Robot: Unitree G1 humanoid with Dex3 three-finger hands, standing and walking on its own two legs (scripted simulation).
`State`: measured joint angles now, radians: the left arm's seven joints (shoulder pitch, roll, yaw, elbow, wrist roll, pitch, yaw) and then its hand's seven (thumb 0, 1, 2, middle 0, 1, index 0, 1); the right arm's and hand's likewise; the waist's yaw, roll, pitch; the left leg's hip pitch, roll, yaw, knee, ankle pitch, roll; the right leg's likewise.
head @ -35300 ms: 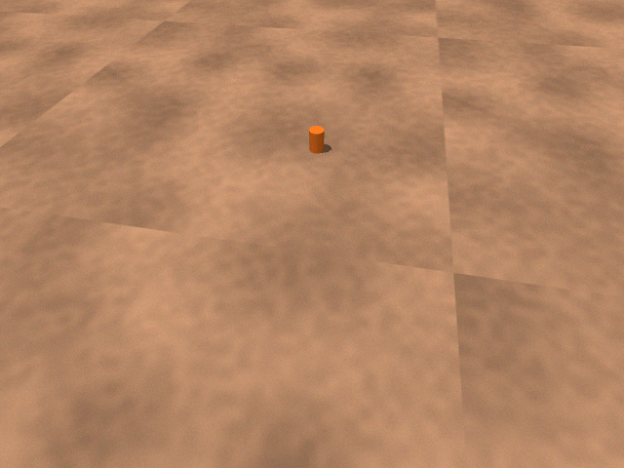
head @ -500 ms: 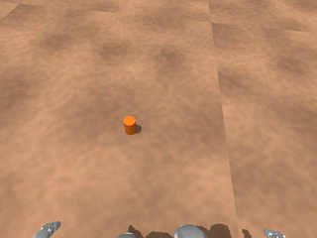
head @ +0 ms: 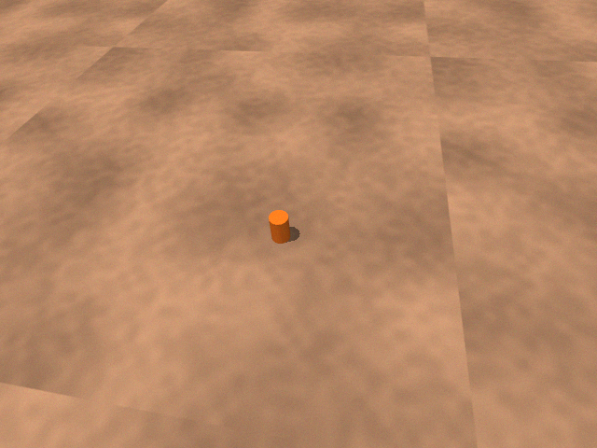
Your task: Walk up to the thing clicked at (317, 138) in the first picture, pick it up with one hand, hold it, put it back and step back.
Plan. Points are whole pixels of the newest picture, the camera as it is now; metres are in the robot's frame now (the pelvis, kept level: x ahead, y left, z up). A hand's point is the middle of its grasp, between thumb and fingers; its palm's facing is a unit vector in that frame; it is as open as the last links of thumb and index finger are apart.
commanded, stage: step back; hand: left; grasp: from the side
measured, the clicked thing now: (279, 227) +1.06 +0.17 -0.69
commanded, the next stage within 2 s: stand in 0.84 s
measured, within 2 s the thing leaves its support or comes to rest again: neither
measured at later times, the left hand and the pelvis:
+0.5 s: hand out of the picture +0.07 +0.24 -0.13, palm faces +0.05 -0.92 -0.39, open 7.4 cm; pelvis +0.03 -0.03 +0.01, yaw +0 degrees
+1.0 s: hand out of the picture +0.15 +0.25 -0.14, palm faces +0.00 -0.94 -0.34, open 7.4 cm; pelvis +0.07 +0.00 +0.01, yaw +0 degrees
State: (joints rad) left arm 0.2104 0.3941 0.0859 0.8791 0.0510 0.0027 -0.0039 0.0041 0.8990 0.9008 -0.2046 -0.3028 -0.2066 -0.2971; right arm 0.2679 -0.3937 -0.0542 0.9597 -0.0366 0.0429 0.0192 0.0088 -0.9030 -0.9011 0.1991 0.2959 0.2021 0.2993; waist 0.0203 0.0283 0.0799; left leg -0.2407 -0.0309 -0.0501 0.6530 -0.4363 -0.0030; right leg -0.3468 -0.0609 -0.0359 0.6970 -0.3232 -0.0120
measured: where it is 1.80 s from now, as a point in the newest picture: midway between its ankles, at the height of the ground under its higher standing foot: outside the picture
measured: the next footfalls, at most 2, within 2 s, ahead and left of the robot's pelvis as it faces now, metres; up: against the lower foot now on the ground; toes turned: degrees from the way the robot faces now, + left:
right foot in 0.30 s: +0.10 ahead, -0.13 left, +0.00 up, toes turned -3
left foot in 0.66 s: +0.15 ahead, +0.14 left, +0.00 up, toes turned +2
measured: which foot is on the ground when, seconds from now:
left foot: down 0.00-0.32, up 0.34-0.64, down 0.66-1.00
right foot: down 0.00-0.02, up 0.04-0.28, down 0.30-1.00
